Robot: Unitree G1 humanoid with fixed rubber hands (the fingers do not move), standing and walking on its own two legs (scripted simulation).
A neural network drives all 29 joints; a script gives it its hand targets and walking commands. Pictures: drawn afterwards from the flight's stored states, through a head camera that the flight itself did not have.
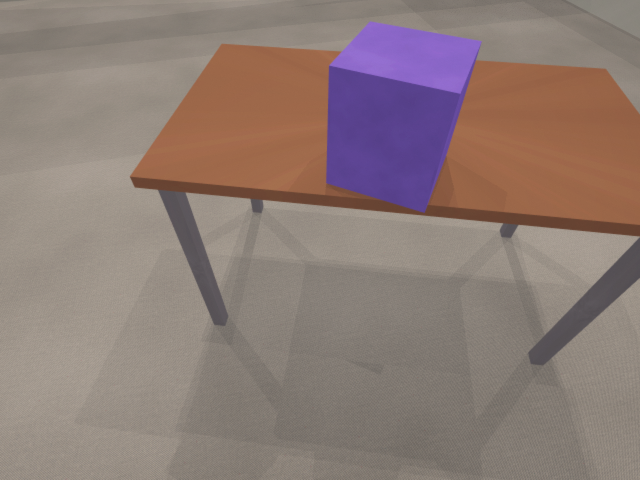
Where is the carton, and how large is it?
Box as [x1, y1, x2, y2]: [326, 21, 481, 212]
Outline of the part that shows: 370,21 329,65 326,182 424,212 446,154 481,41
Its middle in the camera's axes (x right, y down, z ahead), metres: +0.15 -0.23 +0.75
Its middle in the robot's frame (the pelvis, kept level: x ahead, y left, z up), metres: +0.73 -0.12 +0.05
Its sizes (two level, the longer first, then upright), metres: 0.210 0.200 0.250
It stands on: a table, 0.70 m high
